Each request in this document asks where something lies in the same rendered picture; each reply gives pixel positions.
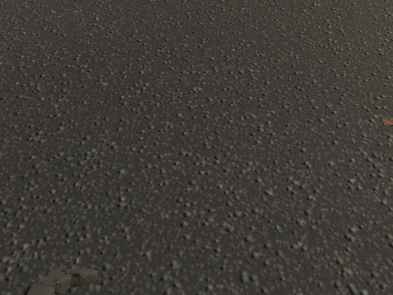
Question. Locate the left robot hand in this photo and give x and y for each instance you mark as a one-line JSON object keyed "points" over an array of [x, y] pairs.
{"points": [[61, 279]]}

